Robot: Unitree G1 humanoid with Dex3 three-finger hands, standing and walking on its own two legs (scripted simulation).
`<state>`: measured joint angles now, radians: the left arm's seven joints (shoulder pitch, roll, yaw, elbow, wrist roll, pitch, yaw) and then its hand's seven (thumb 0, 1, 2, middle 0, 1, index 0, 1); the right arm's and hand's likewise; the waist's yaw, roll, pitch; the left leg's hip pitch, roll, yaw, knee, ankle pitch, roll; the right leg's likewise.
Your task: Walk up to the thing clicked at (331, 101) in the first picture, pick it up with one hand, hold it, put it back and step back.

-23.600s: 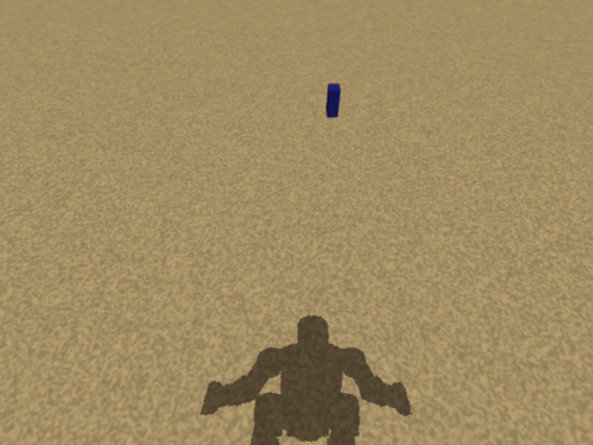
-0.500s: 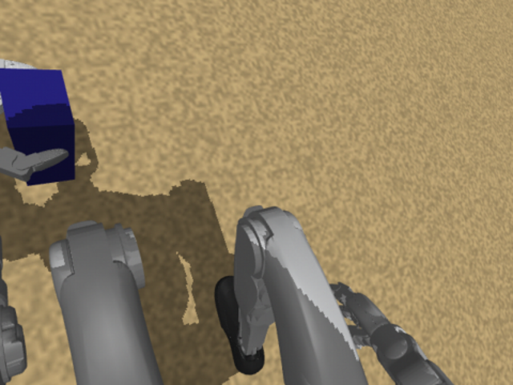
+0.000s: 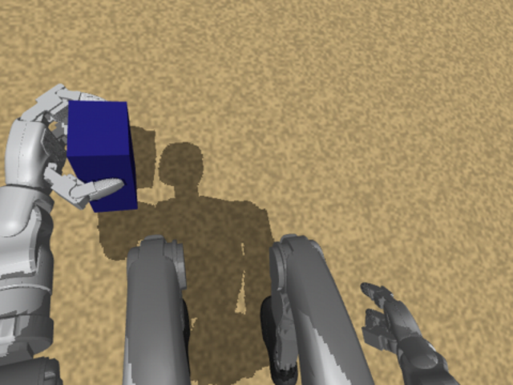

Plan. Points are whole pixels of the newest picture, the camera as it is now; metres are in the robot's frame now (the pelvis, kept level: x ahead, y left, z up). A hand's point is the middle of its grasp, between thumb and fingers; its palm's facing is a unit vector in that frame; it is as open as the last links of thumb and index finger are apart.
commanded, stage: lift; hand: left
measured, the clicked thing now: (108, 163) +0.41 +0.22 -0.03
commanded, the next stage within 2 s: hold in 0.82 s
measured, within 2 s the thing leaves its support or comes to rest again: neither
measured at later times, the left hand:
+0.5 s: hand out of the picture +0.36 +0.24 +0.22, palm faces -0.05 -1.00 -0.03, open 11.3 cm
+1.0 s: hand out of the picture +0.36 +0.25 +0.31, palm faces -0.09 -1.00 -0.03, open 11.1 cm
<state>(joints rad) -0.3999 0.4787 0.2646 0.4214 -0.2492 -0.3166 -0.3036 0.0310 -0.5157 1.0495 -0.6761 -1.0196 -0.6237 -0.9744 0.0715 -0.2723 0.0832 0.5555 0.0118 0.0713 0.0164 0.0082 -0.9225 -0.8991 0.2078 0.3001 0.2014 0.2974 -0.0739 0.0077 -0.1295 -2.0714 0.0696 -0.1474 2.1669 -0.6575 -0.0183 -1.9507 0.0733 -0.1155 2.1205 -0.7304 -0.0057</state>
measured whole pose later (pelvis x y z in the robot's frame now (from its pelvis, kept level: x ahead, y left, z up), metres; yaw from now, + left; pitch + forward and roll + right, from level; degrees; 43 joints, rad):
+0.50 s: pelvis +0.03 +0.01 +0.17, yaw +6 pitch +25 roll -5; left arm -0.19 0.39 0.23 0.29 -0.28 -0.21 -0.37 0.02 -0.45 0.94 -0.72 -0.89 -0.67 -0.86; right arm 0.17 -0.27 0.01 0.57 0.08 -0.06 -0.05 0.01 -0.91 -0.89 0.21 0.30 0.20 0.30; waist -0.05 0.04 -0.19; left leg -1.45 0.05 -0.08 1.60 -0.58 -0.01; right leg -1.34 0.04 -0.06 1.55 -0.65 0.00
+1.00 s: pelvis +0.06 +0.02 +0.27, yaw +8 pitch +16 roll -3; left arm -0.18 0.34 0.20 0.46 -0.24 -0.30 -0.46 0.01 -0.34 0.82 -0.71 -0.83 -0.65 -0.79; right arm 0.24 -0.25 0.02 0.63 0.03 -0.11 -0.05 0.01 -0.91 -0.89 0.21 0.30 0.20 0.30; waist -0.03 0.03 -0.12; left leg -0.98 0.04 -0.04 1.19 -0.50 0.00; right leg -0.88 0.02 -0.03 1.14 -0.55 0.01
